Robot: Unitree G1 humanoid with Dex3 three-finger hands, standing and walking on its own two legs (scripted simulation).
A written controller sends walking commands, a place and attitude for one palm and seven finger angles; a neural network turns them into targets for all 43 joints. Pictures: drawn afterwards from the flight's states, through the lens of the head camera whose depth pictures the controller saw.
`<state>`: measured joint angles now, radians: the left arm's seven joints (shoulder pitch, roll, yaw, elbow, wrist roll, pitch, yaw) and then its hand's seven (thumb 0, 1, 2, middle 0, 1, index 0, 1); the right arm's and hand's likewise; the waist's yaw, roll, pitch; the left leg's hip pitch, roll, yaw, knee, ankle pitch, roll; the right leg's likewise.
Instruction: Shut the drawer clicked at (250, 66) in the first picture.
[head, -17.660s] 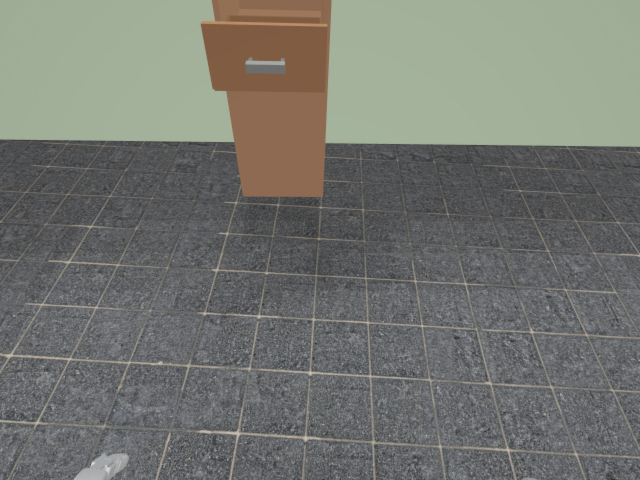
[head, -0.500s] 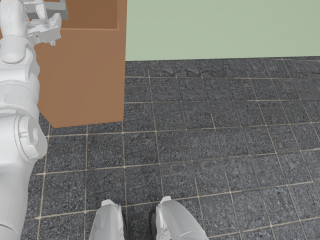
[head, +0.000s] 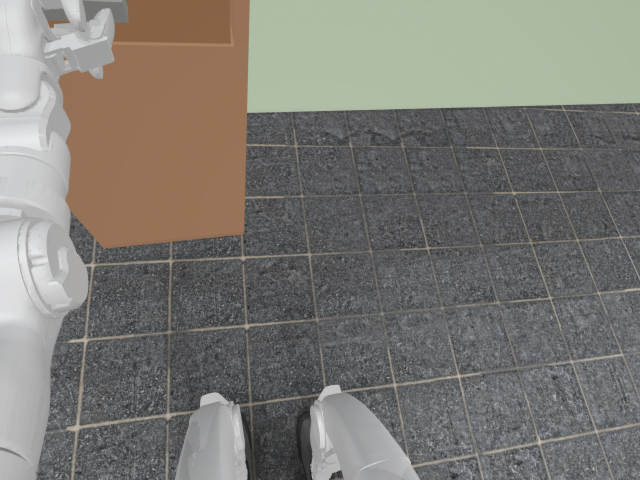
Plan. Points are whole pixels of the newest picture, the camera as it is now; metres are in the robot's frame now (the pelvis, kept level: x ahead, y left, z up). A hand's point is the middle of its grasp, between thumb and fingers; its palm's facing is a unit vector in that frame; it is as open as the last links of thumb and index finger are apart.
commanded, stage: pull the fist back off the drawer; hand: left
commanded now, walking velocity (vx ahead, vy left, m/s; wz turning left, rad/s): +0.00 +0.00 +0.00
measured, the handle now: out of the picture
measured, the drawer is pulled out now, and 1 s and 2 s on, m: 0.00 0.00 0.00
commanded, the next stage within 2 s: draw the hand back to the body in 0.30 s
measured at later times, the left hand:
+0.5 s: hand (103, 41) +0.58 +0.15 +0.11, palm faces +0.08 -1.00 -0.01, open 3.1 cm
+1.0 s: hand (15, 148) +0.40 +0.18 +0.17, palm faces +0.12 -0.98 -0.15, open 3.3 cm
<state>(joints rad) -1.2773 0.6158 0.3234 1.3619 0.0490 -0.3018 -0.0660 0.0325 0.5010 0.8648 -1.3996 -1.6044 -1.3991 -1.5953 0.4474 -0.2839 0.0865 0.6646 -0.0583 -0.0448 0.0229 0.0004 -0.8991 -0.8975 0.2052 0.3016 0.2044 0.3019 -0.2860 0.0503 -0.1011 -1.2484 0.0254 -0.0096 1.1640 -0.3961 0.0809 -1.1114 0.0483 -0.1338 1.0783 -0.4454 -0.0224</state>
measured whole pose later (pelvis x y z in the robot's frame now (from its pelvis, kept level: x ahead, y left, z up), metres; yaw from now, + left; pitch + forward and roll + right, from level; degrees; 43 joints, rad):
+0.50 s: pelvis +0.04 -0.01 +0.02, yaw -1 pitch +24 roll -4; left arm -0.96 0.48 0.40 1.13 -0.02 -0.35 -0.08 0.01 0.70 0.86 -1.40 -1.60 -1.40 -1.60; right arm 0.43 -0.27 0.05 0.62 -0.03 0.06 0.05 0.00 -0.90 -0.90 0.20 0.30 0.20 0.30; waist -0.21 0.05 -0.12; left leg -1.05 0.04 0.03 1.07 -0.44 0.06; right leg -0.94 0.07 -0.08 0.99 -0.47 -0.04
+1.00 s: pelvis +0.07 -0.01 +0.08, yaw +2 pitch +7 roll -1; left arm -0.16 0.29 0.14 0.28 -0.14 -0.13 -0.05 0.02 0.90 0.90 -1.40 -1.60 -1.40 -1.60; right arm 0.21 -0.28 0.02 0.55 0.06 0.03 -0.04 0.01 -0.90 -0.90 0.20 0.30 0.20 0.30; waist -0.01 0.05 -0.09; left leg -0.48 -0.01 0.05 0.72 -0.36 0.05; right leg -0.38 0.03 -0.05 0.67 -0.41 -0.03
